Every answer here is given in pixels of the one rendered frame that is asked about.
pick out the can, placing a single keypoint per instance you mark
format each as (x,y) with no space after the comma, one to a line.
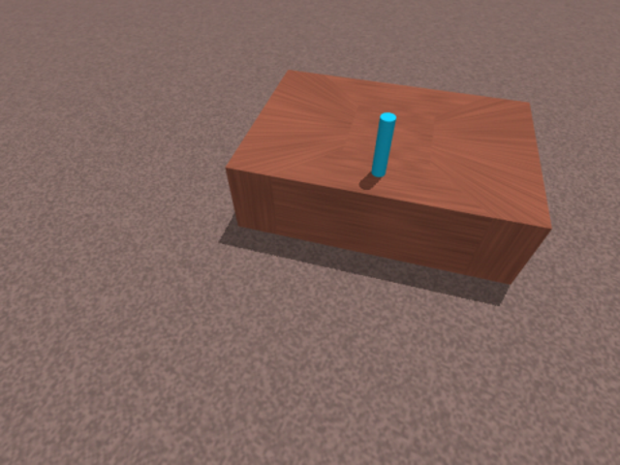
(383,143)

